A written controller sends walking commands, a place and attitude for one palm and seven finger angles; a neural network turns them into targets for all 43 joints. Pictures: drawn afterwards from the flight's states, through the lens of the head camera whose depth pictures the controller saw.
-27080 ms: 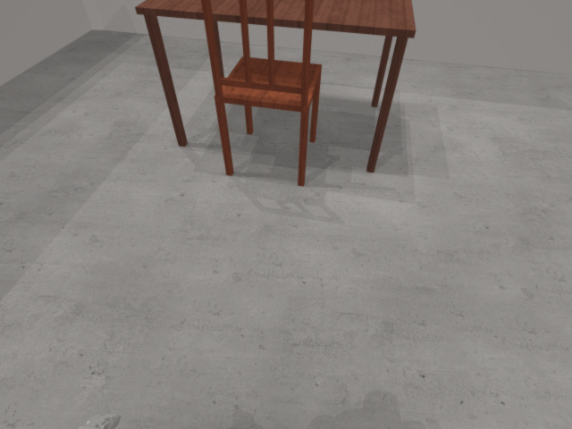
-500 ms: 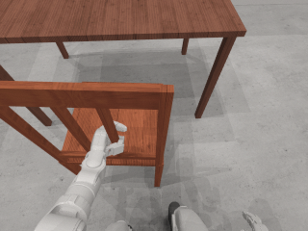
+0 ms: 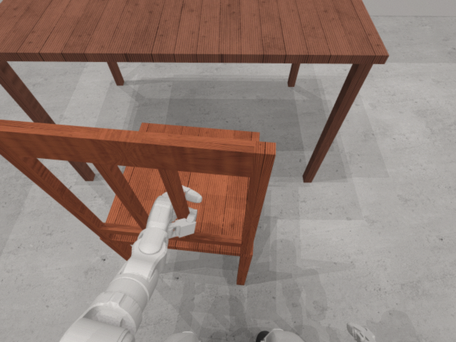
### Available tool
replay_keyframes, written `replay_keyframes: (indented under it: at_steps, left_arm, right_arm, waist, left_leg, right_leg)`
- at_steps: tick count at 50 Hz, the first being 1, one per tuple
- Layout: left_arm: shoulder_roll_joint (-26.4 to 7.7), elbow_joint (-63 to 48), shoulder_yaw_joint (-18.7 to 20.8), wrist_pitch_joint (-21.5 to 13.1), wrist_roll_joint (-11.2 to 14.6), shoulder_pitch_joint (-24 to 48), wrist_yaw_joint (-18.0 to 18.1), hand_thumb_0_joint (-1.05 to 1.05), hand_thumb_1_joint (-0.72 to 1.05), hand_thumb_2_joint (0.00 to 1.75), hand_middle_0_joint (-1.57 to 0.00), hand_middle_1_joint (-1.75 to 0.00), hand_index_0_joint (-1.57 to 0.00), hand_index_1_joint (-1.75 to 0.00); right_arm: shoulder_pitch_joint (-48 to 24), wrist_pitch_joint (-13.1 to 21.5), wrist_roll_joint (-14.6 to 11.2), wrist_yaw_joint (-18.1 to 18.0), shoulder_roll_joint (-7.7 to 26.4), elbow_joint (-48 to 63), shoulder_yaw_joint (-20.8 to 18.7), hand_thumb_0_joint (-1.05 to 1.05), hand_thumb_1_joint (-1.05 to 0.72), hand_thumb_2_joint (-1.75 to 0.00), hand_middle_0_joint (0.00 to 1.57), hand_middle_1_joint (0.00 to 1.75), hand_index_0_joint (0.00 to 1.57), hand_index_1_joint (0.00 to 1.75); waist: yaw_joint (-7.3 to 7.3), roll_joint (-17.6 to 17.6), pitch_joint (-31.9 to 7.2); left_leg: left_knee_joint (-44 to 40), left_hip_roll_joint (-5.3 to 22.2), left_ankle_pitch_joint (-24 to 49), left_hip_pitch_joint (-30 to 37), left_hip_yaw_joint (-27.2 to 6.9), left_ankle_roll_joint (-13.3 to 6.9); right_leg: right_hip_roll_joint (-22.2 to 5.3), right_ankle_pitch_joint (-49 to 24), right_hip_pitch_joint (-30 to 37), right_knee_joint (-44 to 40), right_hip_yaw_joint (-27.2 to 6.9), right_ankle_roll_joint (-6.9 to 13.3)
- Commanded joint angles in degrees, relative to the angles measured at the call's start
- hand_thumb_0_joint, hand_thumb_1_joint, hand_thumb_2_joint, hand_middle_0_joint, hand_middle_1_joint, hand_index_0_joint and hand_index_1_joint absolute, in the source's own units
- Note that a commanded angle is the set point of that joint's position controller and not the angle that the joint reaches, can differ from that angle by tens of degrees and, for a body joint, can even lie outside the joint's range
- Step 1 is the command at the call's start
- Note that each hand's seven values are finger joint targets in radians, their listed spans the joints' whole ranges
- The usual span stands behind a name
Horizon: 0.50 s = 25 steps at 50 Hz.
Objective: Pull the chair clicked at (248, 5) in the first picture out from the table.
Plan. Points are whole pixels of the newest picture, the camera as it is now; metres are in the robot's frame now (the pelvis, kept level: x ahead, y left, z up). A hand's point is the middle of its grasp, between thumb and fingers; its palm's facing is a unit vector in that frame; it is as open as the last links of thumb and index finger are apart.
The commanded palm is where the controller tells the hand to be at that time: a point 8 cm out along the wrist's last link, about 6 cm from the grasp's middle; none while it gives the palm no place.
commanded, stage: step backward, pulling the chair out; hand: left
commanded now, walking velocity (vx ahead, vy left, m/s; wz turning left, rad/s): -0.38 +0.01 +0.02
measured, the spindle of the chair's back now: (132, 203) +0.37 +0.21 -0.05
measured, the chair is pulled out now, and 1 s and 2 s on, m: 0.28 0.38 0.53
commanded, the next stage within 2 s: stop walking, hand still on the chair in 1.88 s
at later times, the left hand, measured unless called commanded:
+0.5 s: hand (188, 240) +0.30 +0.09 -0.06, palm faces -0.06 -0.99 -0.15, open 5.5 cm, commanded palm +0.28 +0.14 -0.06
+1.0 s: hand (184, 273) +0.24 +0.09 -0.06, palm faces -0.06 -0.99 -0.14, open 5.4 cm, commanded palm +0.23 +0.14 -0.06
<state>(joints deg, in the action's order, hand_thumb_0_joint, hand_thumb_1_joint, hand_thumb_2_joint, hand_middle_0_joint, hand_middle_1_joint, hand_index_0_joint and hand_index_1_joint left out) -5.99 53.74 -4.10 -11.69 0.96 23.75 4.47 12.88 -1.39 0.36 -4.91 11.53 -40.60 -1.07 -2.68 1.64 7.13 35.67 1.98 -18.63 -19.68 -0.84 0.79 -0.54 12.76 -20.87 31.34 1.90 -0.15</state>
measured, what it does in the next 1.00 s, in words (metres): walks backwards: left foot, then right foot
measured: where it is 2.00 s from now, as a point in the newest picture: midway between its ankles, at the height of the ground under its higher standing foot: outside the picture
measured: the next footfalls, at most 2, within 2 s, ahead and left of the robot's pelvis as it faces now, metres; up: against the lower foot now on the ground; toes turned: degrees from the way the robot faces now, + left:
left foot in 0.72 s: -0.09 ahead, +0.16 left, +0.00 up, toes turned +3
right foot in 0.94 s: -0.09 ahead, -0.14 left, +0.00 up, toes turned -4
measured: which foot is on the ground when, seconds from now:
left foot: down 0.00-0.48, up 0.50-0.70, down 0.72-1.00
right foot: down 0.00-0.78, up 0.80-0.92, down 0.94-1.00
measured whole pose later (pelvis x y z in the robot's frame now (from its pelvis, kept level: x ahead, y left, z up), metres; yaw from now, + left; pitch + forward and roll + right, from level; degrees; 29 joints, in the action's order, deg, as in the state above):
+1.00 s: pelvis -0.10 -0.02 +0.01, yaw +1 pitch +1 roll -2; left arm -6.4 50.8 -1.8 -11.2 2.4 23.3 3.8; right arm 11.0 -2.5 -0.5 -2.9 10.5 -40.3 -0.2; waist -2.2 4.0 11.8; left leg 41.7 5.7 -17.9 -17.9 -0.3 2.8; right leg 0.9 11.0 -15.7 25.5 4.6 0.8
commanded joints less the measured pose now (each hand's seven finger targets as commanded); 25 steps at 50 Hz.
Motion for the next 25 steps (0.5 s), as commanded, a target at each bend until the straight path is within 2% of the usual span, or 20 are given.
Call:
replay_keyframes:
  at_steps: [1, 2, 3, 4, 5, 6, 8, 9, 10, 11, 12, 14, 16, 17, 19, 21, 22, 23, 24, 25]
  left_arm:
    - [-6.17, -10.18, 1.14, -5.35, -1.63, 19.02, 0.89, 0.00, 0.90, 0.90, -0.50, -1.45, -0.50, -1.45]
    - [-8.51, -9.47, 3.35, -5.59, -0.87, 18.82, 1.17, 0.00, 0.90, 0.90, -0.50, -1.45, -0.50, -1.45]
    - [-8.63, -8.62, 3.64, -5.47, -0.78, 18.03, 0.94, 0.00, 0.90, 0.90, -0.50, -1.45, -0.50, -1.45]
    - [-8.81, -7.97, 3.96, -4.88, -0.81, 16.40, 0.67, 0.00, 0.90, 0.90, -0.50, -1.45, -0.50, -1.45]
    - [-8.94, -8.87, 4.05, -4.59, -0.92, 15.67, 0.57, 0.00, 0.90, 0.90, -0.50, -1.45, -0.50, -1.45]
    - [-9.65, -9.64, 4.03, -4.01, -0.77, 14.43, 0.74, 0.00, 0.90, 0.90, -0.50, -1.45, -0.50, -1.45]
    - [-8.57, -11.65, 3.52, -3.37, -0.33, 12.04, 1.06, 0.00, 0.90, 0.90, -0.50, -1.45, -0.50, -1.45]
    - [-7.95, -13.61, 2.87, -3.12, -0.06, 11.77, 1.21, 0.00, 0.90, 0.90, -0.50, -1.45, -0.50, -1.45]
    - [-7.01, -16.37, 1.92, -3.08, 0.27, 12.23, 1.14, 0.00, 0.90, 0.90, -0.50, -1.45, -0.50, -1.45]
    - [-6.54, -16.62, 1.77, -2.95, 0.54, 10.97, 1.02, 0.00, 0.90, 0.90, -0.50, -1.45, -0.50, -1.45]
    - [-4.60, -16.42, 0.78, -2.96, 0.64, 9.89, 0.57, 0.00, 0.90, 0.90, -0.50, -1.45, -0.50, -1.45]
    - [-4.38, -20.72, 0.57, -3.08, -0.05, 10.45, 0.05, 0.00, 0.90, 0.90, -0.50, -1.45, -0.50, -1.45]
    - [-5.99, -22.82, 1.99, -2.94, -0.47, 8.98, 0.10, 0.00, 0.90, 0.90, -0.50, -1.45, -0.50, -1.45]
    - [-5.29, -22.82, 1.66, -2.81, -0.53, 8.32, 0.11, 0.00, 0.90, 0.90, -0.50, -1.45, -0.50, -1.45]
    - [-5.85, -23.48, 1.90, -2.97, -0.71, 8.94, 0.22, 0.00, 0.90, 0.90, -0.50, -1.45, -0.50, -1.45]
    - [-7.93, -22.36, 3.45, -2.75, -0.43, 7.86, 0.33, 0.00, 0.90, 0.90, -0.50, -1.45, -0.50, -1.45]
    - [-8.35, -21.76, 3.48, -2.83, -0.42, 8.53, 0.45, 0.00, 0.90, 0.90, -0.50, -1.45, -0.50, -1.45]
    - [-8.92, -21.15, 3.18, -3.18, -0.44, 10.19, 0.57, 0.00, 0.90, 0.90, -0.50, -1.45, -0.50, -1.45]
    - [-11.39, -19.41, 4.89, -3.16, -0.25, 10.55, 0.84, 0.00, 0.90, 0.90, -0.50, -1.45, -0.50, -1.45]
    - [-12.54, -16.87, 5.91, -2.54, 0.02, 9.82, 1.32, 0.00, 0.90, 0.90, -0.50, -1.45, -0.50, -1.45]
  right_arm:
    - [3.88, 2.35, -0.42, -0.35, 9.01, 3.31, -2.95, 0.00, -0.90, -0.90, 0.20, 0.30, 0.20, 0.30]
    - [3.38, 2.37, -0.96, -1.13, 9.40, 3.42, -3.52, 0.00, -0.90, -0.90, 0.20, 0.30, 0.20, 0.30]
    - [1.34, 2.44, -1.07, -1.67, 8.87, 3.95, -3.30, 0.00, -0.90, -0.90, 0.20, 0.30, 0.20, 0.30]
    - [-0.52, 2.49, -1.05, -1.91, 8.53, 4.63, -2.70, 0.00, -0.90, -0.90, 0.20, 0.30, 0.20, 0.30]
    - [-1.65, 2.37, -0.99, -1.96, 8.14, 5.05, -2.18, 0.00, -0.90, -0.90, 0.20, 0.30, 0.20, 0.30]
    - [-1.70, 2.18, -0.85, -2.08, 8.63, 4.73, -1.85, 0.00, -0.90, -0.90, 0.20, 0.30, 0.20, 0.30]
    - [-1.94, 1.39, -0.65, -2.39, 8.39, 5.18, -1.23, 0.00, -0.90, -0.90, 0.20, 0.30, 0.20, 0.30]
    - [-1.72, 1.07, -0.66, -2.55, 9.09, 5.69, -1.57, 0.00, -0.90, -0.90, 0.20, 0.30, 0.20, 0.30]
    - [-1.64, 0.76, -0.65, -2.38, 10.09, 6.77, -2.09, 0.00, -0.90, -0.90, 0.20, 0.30, 0.20, 0.30]
    - [-0.89, 0.29, -0.87, -1.98, 10.54, 7.63, -2.53, 0.00, -0.90, -0.90, 0.20, 0.30, 0.20, 0.30]
    - [0.17, -0.30, -1.10, -1.21, 10.11, 7.99, -2.64, 0.00, -0.90, -0.90, 0.20, 0.30, 0.20, 0.30]
    - [-1.67, 0.06, -0.03, -0.72, 8.94, 8.76, -2.12, 0.00, -0.90, -0.90, 0.20, 0.30, 0.20, 0.30]
    - [-1.79, 0.37, 0.61, 0.14, 8.92, 8.55, -2.57, 0.00, -0.90, -0.90, 0.20, 0.30, 0.20, 0.30]
    - [-1.42, 0.48, 0.68, 0.64, 8.38, 8.61, -2.48, 0.00, -0.90, -0.90, 0.20, 0.30, 0.20, 0.30]
    - [-0.48, 0.91, 0.39, 1.16, 8.23, 8.27, -2.66, 0.00, -0.90, -0.90, 0.20, 0.30, 0.20, 0.30]
    - [0.41, 0.99, -0.39, 0.85, 8.66, 8.22, -2.80, 0.00, -0.90, -0.90, 0.20, 0.30, 0.20, 0.30]
    - [-0.12, 0.99, -0.70, 0.59, 8.34, 8.48, -2.81, 0.00, -0.90, -0.90, 0.20, 0.30, 0.20, 0.30]
    - [-0.35, 1.06, -1.07, -0.01, 7.62, 8.37, -2.62, 0.00, -0.90, -0.90, 0.20, 0.30, 0.20, 0.30]
    - [-1.49, 1.31, -1.41, -0.66, 7.54, 8.21, -2.65, 0.00, -0.90, -0.90, 0.20, 0.30, 0.20, 0.30]
    - [-2.11, 1.38, -1.72, -1.05, 8.10, 7.43, -2.97, 0.00, -0.90, -0.90, 0.20, 0.30, 0.20, 0.30]
  waist:
    - [-0.82, -0.74, -26.87]
    - [-0.74, -7.45, -29.32]
    - [0.15, -9.79, -29.33]
    - [1.17, -8.68, -27.69]
    - [1.69, -7.17, -26.84]
    - [1.40, -3.66, -26.25]
    - [0.94, -4.26, -27.42]
    - [0.65, -4.11, -28.59]
    - [0.42, -0.83, -28.97]
    - [0.30, 0.02, -27.71]
    - [0.18, -0.45, -27.71]
    - [0.21, 8.53, -26.96]
    - [0.69, 13.40, -25.21]
    - [0.64, 13.82, -25.54]
    - [-0.08, 12.56, -26.62]
    - [-0.52, 8.47, -27.51]
    - [-0.52, 5.74, -27.39]
    - [-0.82, 0.22, -26.57]
    - [0.04, -6.37, -25.71]
    - [1.28, -10.67, -25.79]
  left_leg:
    - [6.52, 7.10, 39.57, 7.07, -4.10, 0.72]
    - [9.53, 3.74, 19.89, 2.07, -1.93, 2.05]
    - [11.13, 1.29, -0.32, -2.48, -2.63, 2.33]
    - [11.11, 0.87, -7.46, -4.74, -4.36, 1.92]
    - [9.29, 1.32, -8.04, -4.53, -4.91, 1.53]
    - [5.03, 1.81, -5.52, -3.13, -4.60, 1.38]
    - [-4.00, 3.22, 7.21, 0.85, -3.56, 1.21]
    - [-7.06, 5.59, 22.13, 4.46, -4.79, 0.19]
    - [-7.74, 8.56, 36.04, 7.86, -7.55, -1.71]
    - [-7.74, 10.83, 42.12, 9.32, -9.13, -3.42]
    - [-7.64, 11.80, 43.77, 10.24, -8.43, -4.11]
    - [-8.70, 13.63, 47.93, 11.40, -10.23, -5.34]
    - [-9.68, 15.92, 49.01, 12.76, -11.57, -6.85]
    - [-8.35, 16.48, 50.75, 14.39, -11.51, -7.24]
    - [-3.92, 15.68, 54.54, 17.82, -9.58, -6.37]
    - [-1.76, 13.07, 45.73, 14.69, -6.36, -4.09]
    - [-0.83, 10.61, 36.40, 9.29, -4.19, -2.22]
    - [1.43, 6.75, 21.91, 4.96, -0.87, 0.25]
    - [7.51, 2.04, -1.03, 1.43, 1.29, 2.04]
    - [16.57, -0.93, -12.15, 0.12, -0.38, 2.02]
  right_leg:
    - [-9.58, -45.45, 21.32, -4.61, -6.35, 5.65]
    - [-13.51, -57.02, 26.62, -2.47, -9.56, 7.95]
    - [-17.47, -62.92, 28.67, -3.08, -11.10, 9.11]
    - [-19.44, -59.33, 26.79, -3.83, -10.90, 8.99]
    - [-19.38, -52.22, 24.20, -4.08, -10.14, 8.21]
    - [-18.52, -48.10, 23.12, -3.72, -9.01, 7.51]
    - [-14.89, -43.27, 22.73, -0.52, -6.26, 5.03]
    - [-12.19, -39.62, 21.24, 0.86, -4.28, 3.36]
    - [-8.18, -34.46, 18.43, 1.50, -2.75, 1.31]
    - [-4.79, -27.10, 16.03, 2.24, -1.84, 0.31]
    - [-3.40, -21.00, 15.59, 2.17, -2.20, 0.23]
    - [-2.16, -8.78, 11.67, 5.00, -0.91, 0.32]
    - [-0.75, 6.34, 7.31, 6.17, -0.79, 0.70]
    - [-0.75, 8.02, 6.34, 5.38, -1.25, 0.96]
    - [-1.31, 0.19, 7.69, 0.13, -1.98, 1.16]
    - [-1.98, -13.48, 13.85, -4.37, -1.74, 0.74]
    - [-4.75, -24.29, 17.77, -4.98, -3.03, 1.43]
    - [-9.53, -29.83, 18.37, -5.67, -6.02, 3.19]
    - [-15.39, -27.32, 15.11, -8.84, -10.55, 5.77]
    - [-19.73, -21.73, 12.12, -13.11, -15.10, 7.46]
